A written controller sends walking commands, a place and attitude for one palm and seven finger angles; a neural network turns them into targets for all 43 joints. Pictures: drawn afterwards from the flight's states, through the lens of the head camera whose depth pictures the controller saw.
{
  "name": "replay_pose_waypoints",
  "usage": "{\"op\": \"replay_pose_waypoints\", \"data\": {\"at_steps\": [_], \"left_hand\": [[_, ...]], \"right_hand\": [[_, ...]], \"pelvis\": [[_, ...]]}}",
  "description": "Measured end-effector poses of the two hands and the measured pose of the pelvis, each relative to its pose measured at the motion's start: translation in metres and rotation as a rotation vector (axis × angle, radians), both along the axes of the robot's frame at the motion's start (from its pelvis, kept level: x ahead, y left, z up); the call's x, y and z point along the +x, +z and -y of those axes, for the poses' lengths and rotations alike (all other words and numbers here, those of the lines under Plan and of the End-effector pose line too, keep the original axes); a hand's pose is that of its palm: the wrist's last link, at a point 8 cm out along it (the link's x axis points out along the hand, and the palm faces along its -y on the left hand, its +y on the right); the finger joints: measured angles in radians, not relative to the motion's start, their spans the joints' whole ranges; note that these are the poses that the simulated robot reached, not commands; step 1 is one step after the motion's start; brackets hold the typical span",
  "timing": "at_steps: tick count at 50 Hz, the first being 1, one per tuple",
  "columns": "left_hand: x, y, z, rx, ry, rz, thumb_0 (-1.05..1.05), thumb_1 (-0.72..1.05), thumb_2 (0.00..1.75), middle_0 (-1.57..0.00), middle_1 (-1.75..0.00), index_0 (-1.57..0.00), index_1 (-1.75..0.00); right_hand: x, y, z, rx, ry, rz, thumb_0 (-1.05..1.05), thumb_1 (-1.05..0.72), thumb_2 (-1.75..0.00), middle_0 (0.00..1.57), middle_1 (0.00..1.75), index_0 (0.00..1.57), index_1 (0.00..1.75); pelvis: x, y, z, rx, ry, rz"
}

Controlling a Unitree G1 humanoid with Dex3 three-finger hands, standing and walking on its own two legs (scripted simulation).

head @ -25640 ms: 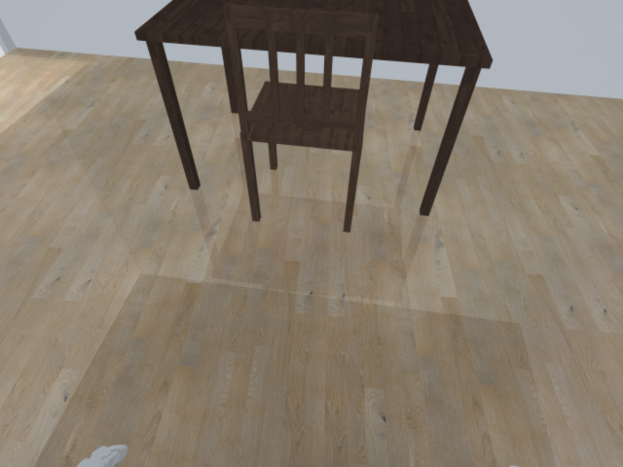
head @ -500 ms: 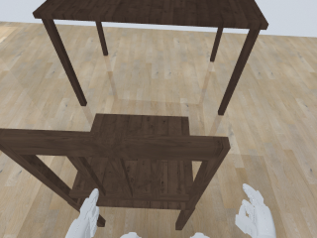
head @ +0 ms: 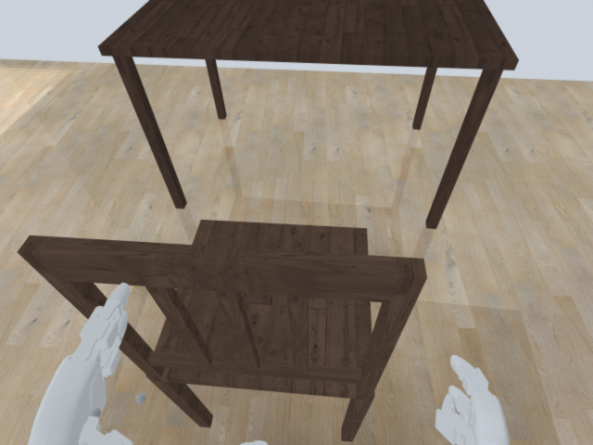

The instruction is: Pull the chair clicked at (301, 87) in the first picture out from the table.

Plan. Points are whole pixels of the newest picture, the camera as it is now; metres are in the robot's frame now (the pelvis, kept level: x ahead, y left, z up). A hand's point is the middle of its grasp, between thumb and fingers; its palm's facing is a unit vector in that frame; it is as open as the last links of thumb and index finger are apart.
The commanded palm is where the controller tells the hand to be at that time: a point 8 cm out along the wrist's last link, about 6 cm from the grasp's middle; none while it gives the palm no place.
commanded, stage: draw the hand back to the body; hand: left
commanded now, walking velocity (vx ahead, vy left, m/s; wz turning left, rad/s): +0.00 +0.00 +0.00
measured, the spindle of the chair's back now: (241, 331) +0.28 +0.12 -0.03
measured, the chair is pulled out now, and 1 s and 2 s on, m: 0.67 0.67 0.67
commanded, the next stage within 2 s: step back with the hand held close in 1.00 s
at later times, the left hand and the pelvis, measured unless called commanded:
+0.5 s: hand (51, 323) +0.19 +0.25 +0.17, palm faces +0.40 -0.79 -0.47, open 11.1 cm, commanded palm +0.16 +0.29 +0.22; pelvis +0.03 -0.01 +0.05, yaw +0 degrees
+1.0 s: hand (36, 267) +0.23 +0.25 +0.22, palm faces +0.44 -0.77 -0.47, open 7.5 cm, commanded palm +0.18 +0.30 +0.24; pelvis +0.04 -0.01 +0.06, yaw -1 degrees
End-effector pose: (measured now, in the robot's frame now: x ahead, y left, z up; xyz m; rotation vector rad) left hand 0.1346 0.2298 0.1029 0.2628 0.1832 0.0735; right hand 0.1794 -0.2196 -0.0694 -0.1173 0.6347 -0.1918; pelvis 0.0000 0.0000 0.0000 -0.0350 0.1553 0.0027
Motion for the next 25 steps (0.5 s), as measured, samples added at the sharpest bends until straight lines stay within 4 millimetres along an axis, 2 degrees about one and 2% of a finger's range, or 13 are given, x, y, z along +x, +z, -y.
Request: {"op": "replay_pose_waypoints", "data": {"at_steps": [4,9,17,25], "left_hand": [[-0.003,0.022,-0.016,0.117,0.152,-0.001,-0.01,-0.35,0.29,-0.04,-0.04,-0.08,-0.06],[0.001,0.042,-0.029,0.166,0.263,0.047,-0.01,-0.19,0.37,-0.06,-0.07,-0.08,-0.08],[0.018,0.072,-0.036,0.206,0.288,0.128,-0.01,0.09,0.50,-0.10,-0.13,-0.10,-0.13],[0.020,0.093,-0.051,0.268,0.333,0.135,0.00,0.37,0.64,-0.20,-0.22,-0.14,-0.19]], "right_hand": [[-0.001,0.013,0.001,-0.016,0.006,-0.007,0.01,-0.91,-0.90,0.20,0.30,0.20,0.30],[0.002,0.023,0.003,-0.035,0.031,-0.021,0.01,-0.91,-0.90,0.20,0.30,0.20,0.30],[0.013,0.037,0.007,-0.047,0.064,-0.012,0.01,-0.91,-0.90,0.20,0.30,0.20,0.30],[0.028,0.042,0.007,-0.046,0.095,-0.006,0.01,-0.91,-0.90,0.20,0.30,0.20,0.30]], "pelvis": [[0.006,0.014,0.001,-0.001,0.004,0.052],[0.010,0.027,0.002,0.003,0.008,0.108],[0.018,0.043,0.005,0.013,0.006,0.161],[0.026,0.052,0.007,0.016,0.003,0.187]]}}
